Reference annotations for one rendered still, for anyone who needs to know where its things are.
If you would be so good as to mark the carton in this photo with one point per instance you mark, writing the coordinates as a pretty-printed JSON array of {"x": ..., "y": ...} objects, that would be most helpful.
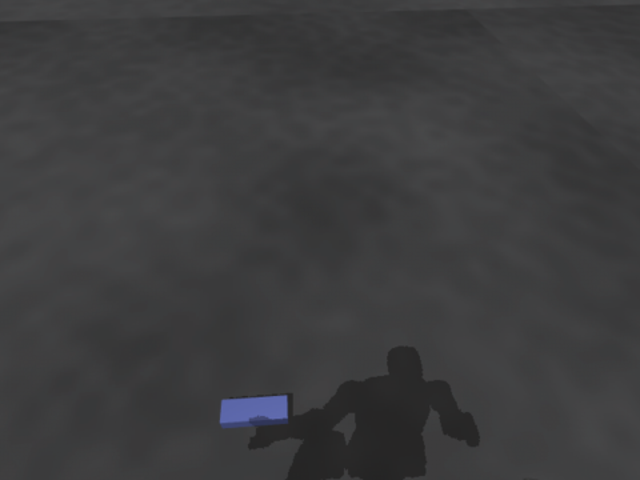
[{"x": 257, "y": 411}]

